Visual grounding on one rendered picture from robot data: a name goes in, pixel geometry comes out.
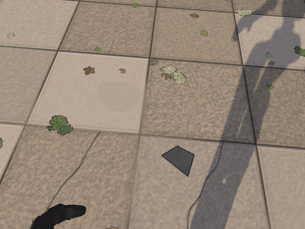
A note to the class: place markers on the robot left hand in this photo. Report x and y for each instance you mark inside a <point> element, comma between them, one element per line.
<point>57,214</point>

